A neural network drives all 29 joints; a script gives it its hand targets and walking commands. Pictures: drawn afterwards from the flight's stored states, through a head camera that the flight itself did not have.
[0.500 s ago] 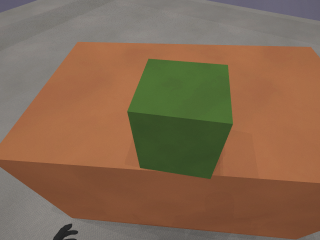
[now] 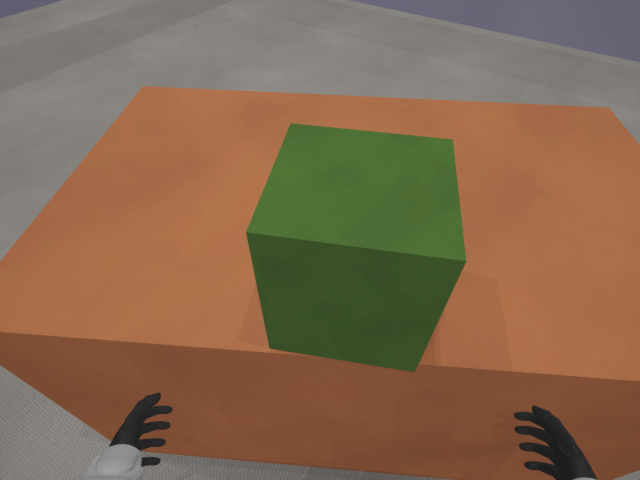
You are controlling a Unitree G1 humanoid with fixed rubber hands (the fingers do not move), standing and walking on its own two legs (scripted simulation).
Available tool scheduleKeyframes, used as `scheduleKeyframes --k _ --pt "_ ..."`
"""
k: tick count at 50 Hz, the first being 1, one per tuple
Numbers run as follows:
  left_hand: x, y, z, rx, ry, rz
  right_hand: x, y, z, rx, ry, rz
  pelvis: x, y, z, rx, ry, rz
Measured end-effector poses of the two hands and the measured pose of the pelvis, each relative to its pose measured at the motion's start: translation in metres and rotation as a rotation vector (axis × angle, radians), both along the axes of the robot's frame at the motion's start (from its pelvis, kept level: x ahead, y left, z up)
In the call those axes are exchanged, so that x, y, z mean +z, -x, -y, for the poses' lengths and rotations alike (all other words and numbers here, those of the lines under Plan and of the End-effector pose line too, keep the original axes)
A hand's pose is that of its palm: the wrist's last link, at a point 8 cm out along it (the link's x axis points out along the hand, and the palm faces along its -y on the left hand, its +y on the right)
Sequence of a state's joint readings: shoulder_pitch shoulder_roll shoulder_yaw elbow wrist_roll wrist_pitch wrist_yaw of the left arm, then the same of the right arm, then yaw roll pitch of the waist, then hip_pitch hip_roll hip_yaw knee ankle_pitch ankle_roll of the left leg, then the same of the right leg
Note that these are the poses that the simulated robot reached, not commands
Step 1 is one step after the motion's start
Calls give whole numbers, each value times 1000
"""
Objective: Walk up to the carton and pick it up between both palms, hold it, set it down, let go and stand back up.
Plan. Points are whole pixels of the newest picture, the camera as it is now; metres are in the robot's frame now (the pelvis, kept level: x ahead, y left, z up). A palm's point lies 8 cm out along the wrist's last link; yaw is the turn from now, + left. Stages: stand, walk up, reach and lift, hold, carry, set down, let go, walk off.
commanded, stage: reach and lift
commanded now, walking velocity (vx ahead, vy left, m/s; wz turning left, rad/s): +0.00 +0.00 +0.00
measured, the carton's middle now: (354, 251) +0.38 -0.01 +0.07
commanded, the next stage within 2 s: none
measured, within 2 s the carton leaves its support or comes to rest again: neither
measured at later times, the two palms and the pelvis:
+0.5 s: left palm (137, 403) +0.20 +0.26 -0.02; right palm (556, 435) +0.18 -0.24 -0.01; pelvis +0.03 +0.02 +0.01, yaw -2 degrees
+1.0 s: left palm (140, 404) +0.19 +0.23 +0.03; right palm (543, 428) +0.18 -0.20 +0.03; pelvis +0.03 +0.03 +0.01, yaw -1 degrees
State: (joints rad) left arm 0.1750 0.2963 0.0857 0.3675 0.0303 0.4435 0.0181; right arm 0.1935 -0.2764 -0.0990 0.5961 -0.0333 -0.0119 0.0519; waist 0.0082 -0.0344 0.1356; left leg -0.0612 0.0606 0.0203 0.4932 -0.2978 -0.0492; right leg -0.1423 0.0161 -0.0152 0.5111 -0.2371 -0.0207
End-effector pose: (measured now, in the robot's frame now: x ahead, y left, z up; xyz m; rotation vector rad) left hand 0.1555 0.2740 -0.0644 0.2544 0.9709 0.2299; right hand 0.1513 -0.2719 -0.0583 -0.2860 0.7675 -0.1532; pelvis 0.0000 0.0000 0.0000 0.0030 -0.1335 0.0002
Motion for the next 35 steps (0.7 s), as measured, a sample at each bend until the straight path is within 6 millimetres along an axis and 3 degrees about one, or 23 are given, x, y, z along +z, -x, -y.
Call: scheduleKeyframes --k 9,20,35 --pt "19 -18 9 -27 35 89 10 -6 -14 -16 -30 57 7 -14 -8 -14 4 -31" --pt "44 -47 15 -70 68 235 40 -23 -25 -53 -58 174 13 -26 -20 -33 12 -44" --pt "69 -46 28 -82 144 412 70 -36 -47 -54 -108 307 15 -34 -32 -26 22 -38"
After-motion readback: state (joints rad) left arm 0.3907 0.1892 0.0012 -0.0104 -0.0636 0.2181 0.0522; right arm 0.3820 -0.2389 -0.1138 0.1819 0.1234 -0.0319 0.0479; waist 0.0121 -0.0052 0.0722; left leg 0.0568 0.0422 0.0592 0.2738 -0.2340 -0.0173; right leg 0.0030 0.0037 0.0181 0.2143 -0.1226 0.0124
